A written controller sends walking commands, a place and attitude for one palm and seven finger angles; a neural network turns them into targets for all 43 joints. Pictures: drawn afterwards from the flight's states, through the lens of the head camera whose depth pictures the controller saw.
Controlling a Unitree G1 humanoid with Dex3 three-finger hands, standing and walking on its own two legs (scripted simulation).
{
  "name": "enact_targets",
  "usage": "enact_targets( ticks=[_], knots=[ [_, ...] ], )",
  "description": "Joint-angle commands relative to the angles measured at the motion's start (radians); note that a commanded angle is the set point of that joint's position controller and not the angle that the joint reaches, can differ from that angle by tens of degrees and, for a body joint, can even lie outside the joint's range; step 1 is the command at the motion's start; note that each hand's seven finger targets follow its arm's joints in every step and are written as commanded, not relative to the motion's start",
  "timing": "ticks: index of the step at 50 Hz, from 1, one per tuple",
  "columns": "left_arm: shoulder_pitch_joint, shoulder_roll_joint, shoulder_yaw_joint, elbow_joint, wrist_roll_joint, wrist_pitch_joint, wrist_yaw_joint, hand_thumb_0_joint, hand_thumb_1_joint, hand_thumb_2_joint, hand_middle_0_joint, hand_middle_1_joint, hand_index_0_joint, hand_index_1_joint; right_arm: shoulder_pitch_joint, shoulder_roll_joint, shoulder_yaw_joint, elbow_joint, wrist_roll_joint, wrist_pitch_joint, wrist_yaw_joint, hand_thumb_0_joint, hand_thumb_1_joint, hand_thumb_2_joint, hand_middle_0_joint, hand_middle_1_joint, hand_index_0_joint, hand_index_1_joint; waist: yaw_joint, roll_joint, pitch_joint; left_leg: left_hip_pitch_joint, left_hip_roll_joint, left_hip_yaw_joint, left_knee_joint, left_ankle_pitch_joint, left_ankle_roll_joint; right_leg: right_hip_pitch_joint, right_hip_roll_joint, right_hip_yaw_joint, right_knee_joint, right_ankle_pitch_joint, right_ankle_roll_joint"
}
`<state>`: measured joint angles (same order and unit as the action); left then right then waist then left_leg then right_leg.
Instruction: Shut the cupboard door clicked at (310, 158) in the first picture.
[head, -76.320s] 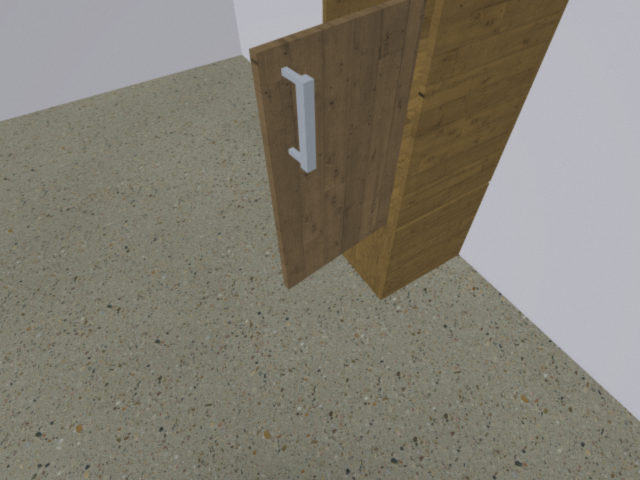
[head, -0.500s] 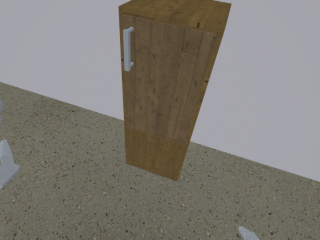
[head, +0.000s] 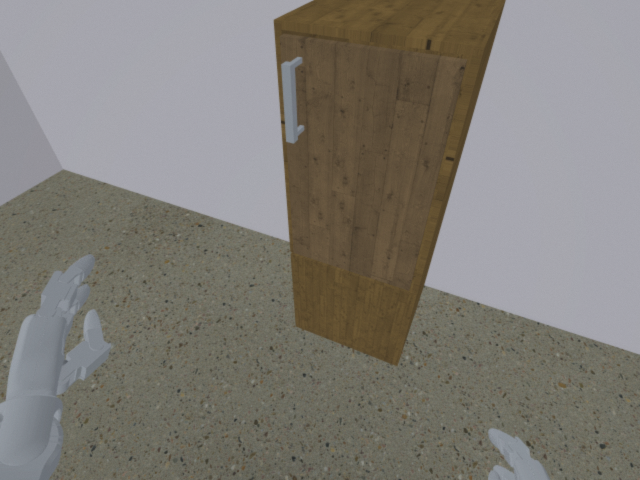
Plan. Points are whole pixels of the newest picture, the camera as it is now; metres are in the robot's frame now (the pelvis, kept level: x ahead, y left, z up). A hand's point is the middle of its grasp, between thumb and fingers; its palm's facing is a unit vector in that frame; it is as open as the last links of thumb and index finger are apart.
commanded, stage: let the arm hang, fingers relaxed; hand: left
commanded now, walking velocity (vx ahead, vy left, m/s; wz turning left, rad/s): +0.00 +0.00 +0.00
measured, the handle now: (294, 101) +0.78 +0.11 +0.15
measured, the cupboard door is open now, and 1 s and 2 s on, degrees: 0 0 0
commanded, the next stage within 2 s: look to check the result in 1.02 s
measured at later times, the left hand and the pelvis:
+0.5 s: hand out of the picture -0.07 +0.18 -0.16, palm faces +0.04 -0.97 -0.23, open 7.2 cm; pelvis +0.01 -0.01 +0.01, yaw +1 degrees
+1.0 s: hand out of the picture -0.02 +0.14 -0.17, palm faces +0.06 -0.99 -0.13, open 7.4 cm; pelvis +0.01 -0.01 +0.01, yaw +0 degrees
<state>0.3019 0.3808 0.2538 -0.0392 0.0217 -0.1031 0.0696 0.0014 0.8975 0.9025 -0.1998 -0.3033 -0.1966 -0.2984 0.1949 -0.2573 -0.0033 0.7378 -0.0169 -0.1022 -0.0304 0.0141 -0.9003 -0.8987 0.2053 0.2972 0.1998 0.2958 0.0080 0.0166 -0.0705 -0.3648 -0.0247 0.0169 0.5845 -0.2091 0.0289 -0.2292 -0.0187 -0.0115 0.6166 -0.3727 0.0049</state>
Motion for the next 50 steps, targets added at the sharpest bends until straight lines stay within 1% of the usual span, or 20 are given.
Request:
enact_targets(
  ticks=[1,2,3,4,5,6,8,9,11,12,13,15,19,26,33,34,35,41,43,50],
  knots=[
    [0.055,-0.018,-0.169,0.408,0.012,0.096,-0.071,0.000,0.900,0.900,-0.200,-0.300,-0.200,-0.300,-0.034,-0.122,-0.027,-0.013,0.000,0.029,0.020,0.000,-0.900,-0.900,0.200,0.300,0.200,0.300,0.007,-0.173,-0.039,0.012,0.118,-0.131,-0.053,0.260,0.017,0.059,-0.076,0.081,-0.147,0.255,-0.035],
    [0.017,0.007,-0.173,0.473,0.012,0.088,-0.070,0.000,0.900,0.900,-0.200,-0.300,-0.200,-0.300,-0.042,-0.124,-0.027,0.003,-0.003,0.038,0.022,0.000,-0.900,-0.900,0.200,0.300,0.200,0.300,-0.006,-0.265,-0.028,0.046,0.084,-0.099,-0.011,0.233,-0.004,0.020,-0.123,0.126,-0.186,0.321,-0.060],
    [-0.013,0.020,-0.178,0.533,0.007,0.084,-0.068,0.000,0.900,0.900,-0.200,-0.300,-0.200,-0.300,-0.035,-0.125,-0.028,0.018,-0.006,0.050,0.024,0.000,-0.900,-0.900,0.200,0.300,0.200,0.300,-0.016,-0.291,-0.011,0.067,0.061,-0.086,0.006,0.185,-0.014,-0.009,-0.157,0.148,-0.209,0.376,-0.087],
    [-0.040,0.024,-0.188,0.585,0.005,0.090,-0.063,0.000,0.900,0.900,-0.200,-0.300,-0.200,-0.300,-0.021,-0.117,-0.025,0.037,-0.009,0.063,0.027,0.000,-0.900,-0.900,0.200,0.300,0.200,0.300,-0.029,-0.245,0.007,0.085,0.059,-0.077,-0.008,0.179,-0.020,-0.016,-0.162,0.141,-0.204,0.385,-0.100],
    [-0.055,0.006,-0.201,0.642,-0.001,0.095,-0.059,0.000,0.900,0.900,-0.200,-0.300,-0.200,-0.300,-0.012,-0.098,-0.018,0.062,-0.012,0.074,0.027,0.000,-0.900,-0.900,0.200,0.300,0.200,0.300,-0.032,-0.178,0.015,0.109,0.062,-0.075,-0.034,0.207,-0.023,-0.019,-0.152,0.127,-0.199,0.367,-0.092],
    [-0.063,-0.005,-0.209,0.698,-0.005,0.097,-0.055,0.000,0.900,0.900,-0.200,-0.300,-0.200,-0.300,-0.007,-0.091,-0.012,0.086,-0.014,0.081,0.026,0.000,-0.900,-0.900,0.200,0.300,0.200,0.300,-0.032,-0.092,0.012,0.141,0.072,-0.089,-0.069,0.250,-0.021,-0.016,-0.126,0.110,-0.192,0.326,-0.076],
    [-0.042,-0.026,-0.219,0.809,-0.010,0.098,-0.050,0.000,0.900,0.900,-0.200,-0.300,-0.200,-0.300,-0.006,-0.085,-0.003,0.138,-0.011,0.084,0.018,0.000,-0.900,-0.900,0.200,0.300,0.200,0.300,-0.018,0.034,0.007,0.159,0.098,-0.118,-0.124,0.296,-0.007,0.031,-0.083,0.090,-0.202,0.259,-0.043],
    [-0.027,-0.020,-0.218,0.856,-0.011,0.100,-0.048,0.000,0.900,0.900,-0.200,-0.300,-0.200,-0.300,-0.004,-0.087,-0.001,0.158,-0.005,0.087,0.015,0.000,-0.900,-0.900,0.200,0.300,0.200,0.300,-0.013,0.059,0.025,0.149,0.102,-0.129,-0.137,0.274,-0.006,0.046,-0.076,0.086,-0.222,0.221,-0.040],
    [0.015,-0.081,-0.205,0.940,-0.008,0.101,-0.045,0.000,0.900,0.900,-0.200,-0.300,-0.200,-0.300,0.018,-0.048,-0.002,0.203,-0.009,0.091,0.004,0.000,-0.900,-0.900,0.200,0.300,0.200,0.300,-0.010,0.124,0.043,0.140,0.099,-0.131,-0.168,0.188,-0.002,0.062,-0.073,0.082,-0.259,0.172,-0.050],
    [0.030,-0.088,-0.205,0.970,-0.009,0.103,-0.045,0.000,0.900,0.900,-0.200,-0.300,-0.200,-0.300,0.029,-0.040,-0.003,0.220,-0.010,0.095,0.001,0.000,-0.900,-0.900,0.200,0.300,0.200,0.300,-0.008,0.155,0.052,0.138,0.098,-0.131,-0.181,0.142,-0.002,0.064,-0.072,0.081,-0.271,0.153,-0.055],
    [0.039,-0.088,-0.208,1.001,-0.011,0.103,-0.046,0.000,0.900,0.900,-0.200,-0.300,-0.200,-0.300,0.043,-0.033,-0.003,0.238,-0.008,0.097,-0.002,0.000,-0.900,-0.900,0.200,0.300,0.200,0.300,-0.009,0.161,0.049,0.145,0.097,-0.131,-0.190,0.128,-0.002,0.072,-0.071,0.080,-0.277,0.154,-0.058],
    [0.047,-0.094,-0.216,1.047,-0.012,0.102,-0.046,0.000,0.900,0.900,-0.200,-0.300,-0.200,-0.300,0.077,-0.031,-0.007,0.265,-0.002,0.104,-0.006,0.000,-0.900,-0.900,0.200,0.300,0.200,0.300,-0.017,0.064,0.074,0.164,0.103,-0.126,-0.187,0.115,-0.003,0.052,-0.072,0.076,-0.307,0.141,-0.056],
    [0.082,-0.105,-0.227,1.121,-0.014,0.102,-0.043,0.000,0.900,0.900,-0.200,-0.300,-0.200,-0.300,0.121,-0.025,-0.008,0.317,0.004,0.110,-0.010,0.000,-0.900,-0.900,0.200,0.300,0.200,0.300,-0.017,0.011,0.133,0.185,0.109,-0.116,-0.204,0.099,-0.001,0.016,-0.067,0.065,-0.331,0.109,-0.055],
    [0.142,-0.143,-0.238,1.191,-0.014,0.104,-0.036,0.000,0.900,0.900,-0.200,-0.300,-0.200,-0.300,0.168,0.010,-0.005,0.364,0.004,0.117,-0.013,0.000,-0.900,-0.900,0.200,0.300,0.200,0.300,-0.021,-0.049,0.173,0.182,0.102,-0.107,-0.228,0.032,0.001,-0.015,-0.065,0.067,-0.335,0.049,-0.051],
    [0.178,-0.175,-0.238,1.207,-0.011,0.103,-0.031,0.000,0.900,0.900,-0.200,-0.300,-0.200,-0.300,0.181,0.038,-0.005,0.381,0.003,0.114,-0.014,0.000,-0.900,-0.900,0.200,0.300,0.200,0.300,-0.018,-0.030,0.209,0.160,0.098,-0.106,-0.241,0.007,0.005,-0.038,-0.062,0.067,-0.318,0.043,-0.049],
    [0.186,-0.166,-0.237,1.205,-0.010,0.102,-0.030,0.000,0.900,0.900,-0.200,-0.300,-0.200,-0.300,0.181,0.036,-0.005,0.380,0.006,0.115,-0.013,0.000,-0.900,-0.900,0.200,0.300,0.200,0.300,-0.014,-0.035,0.210,0.161,0.097,-0.103,-0.233,0.012,0.005,-0.040,-0.062,0.065,-0.323,0.037,-0.049],
    [0.182,-0.179,-0.236,1.207,-0.010,0.102,-0.029,0.000,0.900,0.900,-0.200,-0.300,-0.200,-0.300,0.182,0.045,-0.006,0.380,0.003,0.115,-0.014,0.000,-0.900,-0.900,0.200,0.300,0.200,0.300,-0.018,-0.031,0.215,0.159,0.096,-0.102,-0.236,0.006,0.004,-0.047,-0.064,0.067,-0.320,0.036,-0.049],
    [0.181,-0.189,-0.232,1.199,-0.009,0.099,-0.028,0.000,0.900,0.900,-0.200,-0.300,-0.200,-0.300,0.188,0.059,-0.007,0.384,0.001,0.111,-0.014,0.000,-0.900,-0.900,0.200,0.300,0.200,0.300,-0.016,-0.030,0.220,0.143,0.091,-0.102,-0.229,0.018,0.003,-0.043,-0.065,0.068,-0.316,0.048,-0.049],
    [0.178,-0.192,-0.232,1.196,-0.010,0.098,-0.028,0.000,0.900,0.900,-0.200,-0.300,-0.200,-0.300,0.187,0.058,-0.006,0.380,0.001,0.109,-0.015,0.000,-0.900,-0.900,0.200,0.300,0.200,0.300,-0.015,-0.008,0.218,0.146,0.092,-0.103,-0.230,0.030,0.005,-0.040,-0.064,0.071,-0.313,0.063,-0.050],
    [0.167,-0.186,-0.227,1.188,-0.010,0.098,-0.029,0.000,0.900,0.900,-0.200,-0.300,-0.200,-0.300,0.188,0.055,-0.007,0.373,0.002,0.104,-0.017,0.000,-0.900,-0.900,0.200,0.300,0.200,0.300,-0.013,0.002,0.198,0.143,0.097,-0.108,-0.230,0.063,0.006,-0.007,-0.064,0.063,-0.305,0.096,-0.048]
  ],
)
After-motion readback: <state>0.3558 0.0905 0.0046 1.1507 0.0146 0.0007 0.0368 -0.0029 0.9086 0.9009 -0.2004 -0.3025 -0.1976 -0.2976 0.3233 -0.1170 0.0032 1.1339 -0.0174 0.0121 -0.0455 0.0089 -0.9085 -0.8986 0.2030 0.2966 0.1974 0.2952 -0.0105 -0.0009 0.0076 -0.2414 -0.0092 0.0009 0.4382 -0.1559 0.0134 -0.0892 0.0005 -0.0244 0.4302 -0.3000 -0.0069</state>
